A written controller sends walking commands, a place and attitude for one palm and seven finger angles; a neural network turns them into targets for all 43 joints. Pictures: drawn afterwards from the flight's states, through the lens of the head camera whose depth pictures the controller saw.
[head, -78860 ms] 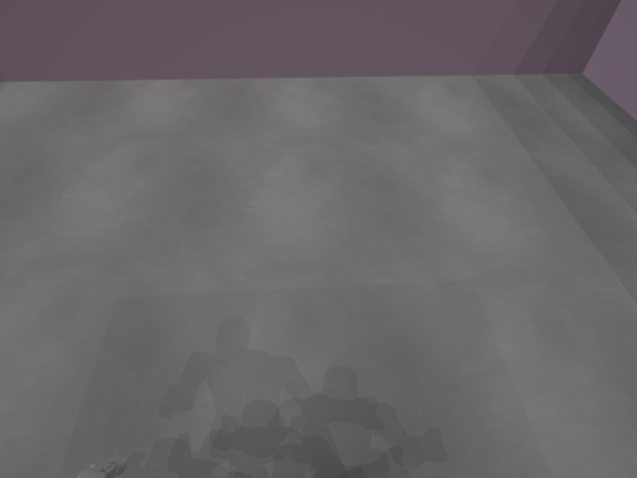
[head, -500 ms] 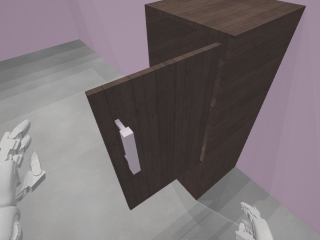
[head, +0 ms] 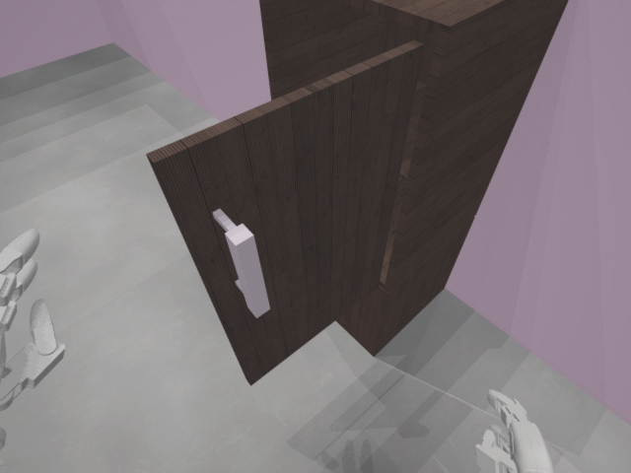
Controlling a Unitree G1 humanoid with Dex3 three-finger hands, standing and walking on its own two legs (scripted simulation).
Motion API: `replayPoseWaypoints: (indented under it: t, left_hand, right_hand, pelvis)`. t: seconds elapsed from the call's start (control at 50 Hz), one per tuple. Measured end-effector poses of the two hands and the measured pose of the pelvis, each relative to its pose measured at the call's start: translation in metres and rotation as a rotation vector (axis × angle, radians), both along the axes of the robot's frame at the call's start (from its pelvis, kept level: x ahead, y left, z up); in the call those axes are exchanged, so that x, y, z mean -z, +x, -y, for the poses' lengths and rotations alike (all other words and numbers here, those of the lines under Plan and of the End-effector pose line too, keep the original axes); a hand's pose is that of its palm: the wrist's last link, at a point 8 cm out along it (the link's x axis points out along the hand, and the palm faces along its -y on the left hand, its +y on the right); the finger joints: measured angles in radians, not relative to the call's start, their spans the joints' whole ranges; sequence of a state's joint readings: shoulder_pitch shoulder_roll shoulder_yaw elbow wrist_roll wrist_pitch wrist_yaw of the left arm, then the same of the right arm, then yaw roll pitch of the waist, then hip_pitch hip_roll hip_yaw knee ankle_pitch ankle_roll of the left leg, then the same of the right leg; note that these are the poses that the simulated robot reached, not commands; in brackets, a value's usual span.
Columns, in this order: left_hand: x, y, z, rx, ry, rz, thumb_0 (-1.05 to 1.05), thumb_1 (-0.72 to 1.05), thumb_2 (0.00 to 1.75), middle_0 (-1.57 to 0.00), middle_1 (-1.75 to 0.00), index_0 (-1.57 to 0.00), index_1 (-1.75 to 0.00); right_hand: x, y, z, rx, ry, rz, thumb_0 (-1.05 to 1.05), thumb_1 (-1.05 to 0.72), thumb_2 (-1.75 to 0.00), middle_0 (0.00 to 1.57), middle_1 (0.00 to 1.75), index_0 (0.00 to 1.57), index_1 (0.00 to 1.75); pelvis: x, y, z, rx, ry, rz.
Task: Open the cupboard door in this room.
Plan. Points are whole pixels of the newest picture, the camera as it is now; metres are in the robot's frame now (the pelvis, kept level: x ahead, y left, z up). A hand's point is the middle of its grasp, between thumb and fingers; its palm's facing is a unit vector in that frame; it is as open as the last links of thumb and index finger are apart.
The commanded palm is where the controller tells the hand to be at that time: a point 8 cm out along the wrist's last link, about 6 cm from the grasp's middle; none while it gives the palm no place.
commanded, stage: step back with the hand held close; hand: left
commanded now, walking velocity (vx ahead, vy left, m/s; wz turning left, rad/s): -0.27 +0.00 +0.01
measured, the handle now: (241, 265) +0.34 +0.12 +0.08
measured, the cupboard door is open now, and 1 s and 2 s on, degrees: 87 87 87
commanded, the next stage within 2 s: stop stepping back and stand still in 0.90 s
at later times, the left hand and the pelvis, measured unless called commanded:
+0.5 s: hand out of the picture +0.13 +0.27 +0.15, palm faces +0.43 -0.79 -0.44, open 7.4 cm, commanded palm +0.06 +0.32 +0.17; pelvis -0.07 +0.02 -0.02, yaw +1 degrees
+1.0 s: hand out of the picture +0.05 +0.23 +0.16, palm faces +0.26 -0.82 -0.51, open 7.4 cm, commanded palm -0.01 +0.28 +0.17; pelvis -0.16 -0.01 -0.01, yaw -4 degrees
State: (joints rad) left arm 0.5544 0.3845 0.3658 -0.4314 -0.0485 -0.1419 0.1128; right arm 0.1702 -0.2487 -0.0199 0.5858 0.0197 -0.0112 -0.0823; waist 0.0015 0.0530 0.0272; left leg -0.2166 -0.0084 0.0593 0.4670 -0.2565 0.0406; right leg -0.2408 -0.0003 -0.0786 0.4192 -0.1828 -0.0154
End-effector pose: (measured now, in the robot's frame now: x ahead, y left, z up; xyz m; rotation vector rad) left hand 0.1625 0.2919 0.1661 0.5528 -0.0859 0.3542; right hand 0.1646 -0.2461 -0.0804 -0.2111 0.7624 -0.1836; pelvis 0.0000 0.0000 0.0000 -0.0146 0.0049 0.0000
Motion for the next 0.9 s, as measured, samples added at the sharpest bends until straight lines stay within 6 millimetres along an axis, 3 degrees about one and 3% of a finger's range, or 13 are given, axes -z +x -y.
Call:
replayPoseWaypoints:
  t: [0.24, 0.54, 0.68, 0.8, 0.9]
  left_hand:
    - [-0.005, -0.037, -0.018, 0.01, 0.055, 0.097, 0.01, 0.89, 0.9, -0.21, -0.3, -0.22, -0.3]
    - [-0.001, -0.075, -0.023, 0.041, 0.035, 0.227, 0.01, 0.89, 0.9, -0.21, -0.3, -0.22, -0.3]
    - [-0.02, -0.09, -0.04, -0.001, 0.071, 0.229, 0.01, 0.88, 0.9, -0.21, -0.3, -0.22, -0.3]
    - [-0.014, -0.099, -0.023, 0.023, -0.011, 0.16, 0.01, 0.89, 0.9, -0.2, -0.3, -0.21, -0.3]
    - [-0.011, -0.116, 0.004, 0.126, 0.037, 0.124, 0.01, 0.89, 0.9, -0.2, -0.3, -0.21, -0.3]
  right_hand:
    - [-0.003, -0.037, -0.017, -0.01, -0.033, 0.022, 0.01, -0.91, -0.9, 0.2, 0.3, 0.2, 0.3]
    - [0.009, -0.088, -0.027, -0.029, -0.064, -0.005, 0.01, -0.91, -0.9, 0.2, 0.3, 0.2, 0.3]
    - [-0.002, -0.109, -0.041, -0.031, -0.04, -0.022, 0.02, -0.91, -0.9, 0.2, 0.3, 0.2, 0.3]
    - [-0.012, -0.113, -0.045, -0.07, -0.007, 0.007, 0.02, -0.9, -0.9, 0.2, 0.3, 0.2, 0.3]
    - [-0.008, -0.117, -0.031, -0.094, 0.01, 0.062, 0.01, -0.9, -0.9, 0.2, 0.3, 0.2, 0.3]
  pelvis:
    - [0.011, -0.038, -0.013, 0.005, 0.011, 0.006]
    - [0.025, -0.076, -0.023, -0.013, -0.02, 0.019]
    - [0.006, -0.087, -0.023, -0.017, -0.048, -0.015]
    - [-0.004, -0.107, -0.015, 0.016, -0.051, -0.064]
    - [0.007, -0.141, 0.001, 0.052, -0.001, -0.085]
